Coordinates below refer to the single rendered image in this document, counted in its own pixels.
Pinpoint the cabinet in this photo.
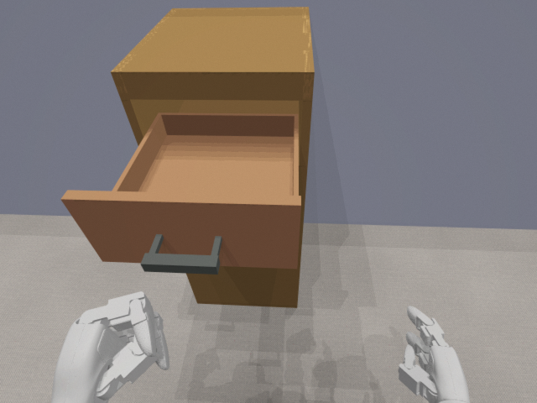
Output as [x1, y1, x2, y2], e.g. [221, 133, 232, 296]
[111, 7, 315, 308]

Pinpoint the handle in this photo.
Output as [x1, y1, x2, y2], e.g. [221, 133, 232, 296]
[141, 234, 222, 275]

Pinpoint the right robot hand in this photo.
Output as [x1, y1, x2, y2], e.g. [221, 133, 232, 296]
[399, 306, 470, 403]

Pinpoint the drawer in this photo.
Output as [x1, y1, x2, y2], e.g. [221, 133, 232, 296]
[61, 113, 301, 269]

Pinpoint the left robot hand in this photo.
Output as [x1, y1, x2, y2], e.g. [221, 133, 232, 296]
[51, 291, 169, 403]

